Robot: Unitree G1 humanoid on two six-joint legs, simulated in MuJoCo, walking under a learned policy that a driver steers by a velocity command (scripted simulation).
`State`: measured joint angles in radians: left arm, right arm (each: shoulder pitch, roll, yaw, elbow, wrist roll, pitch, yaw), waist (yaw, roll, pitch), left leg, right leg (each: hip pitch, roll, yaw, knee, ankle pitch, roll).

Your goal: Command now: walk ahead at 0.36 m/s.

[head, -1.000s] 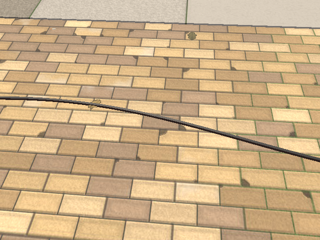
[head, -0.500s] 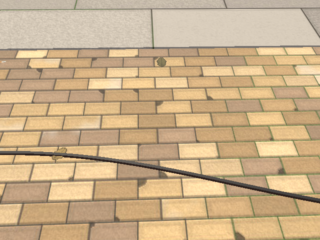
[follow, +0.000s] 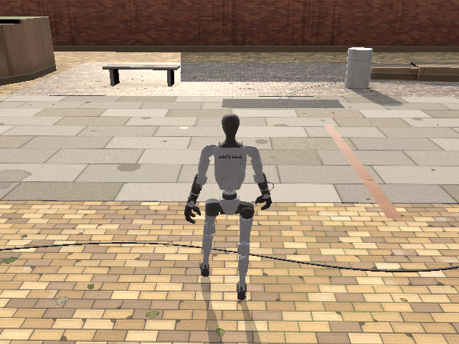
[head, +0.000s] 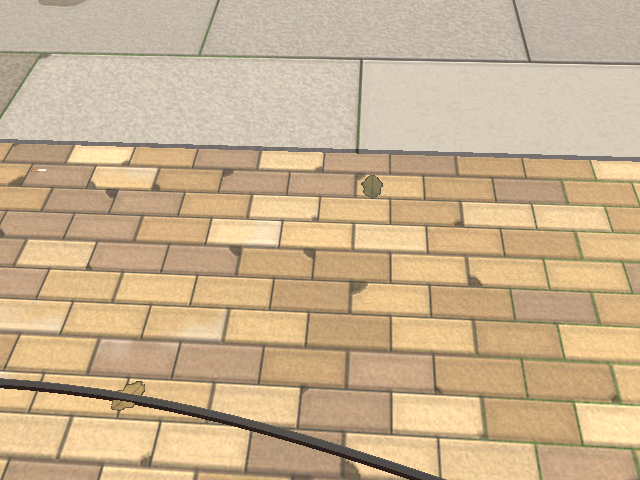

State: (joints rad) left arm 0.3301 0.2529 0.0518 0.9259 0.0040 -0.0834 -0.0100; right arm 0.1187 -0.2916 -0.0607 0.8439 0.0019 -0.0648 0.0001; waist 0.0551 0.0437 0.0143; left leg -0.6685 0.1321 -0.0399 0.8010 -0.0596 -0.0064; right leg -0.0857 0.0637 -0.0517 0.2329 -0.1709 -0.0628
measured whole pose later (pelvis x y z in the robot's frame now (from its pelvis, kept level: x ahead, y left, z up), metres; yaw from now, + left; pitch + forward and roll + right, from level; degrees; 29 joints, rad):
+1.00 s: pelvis +0.19 +0.02 -0.01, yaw +16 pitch +0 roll +0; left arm 0.16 0.24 0.03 0.92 0.01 -0.03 0.01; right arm 0.18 -0.26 -0.06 0.85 0.00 0.04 -0.03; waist 0.02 0.00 0.03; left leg -0.19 0.00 -0.06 0.47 -0.27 -0.01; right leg -0.23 -0.02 0.02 0.48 -0.24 0.02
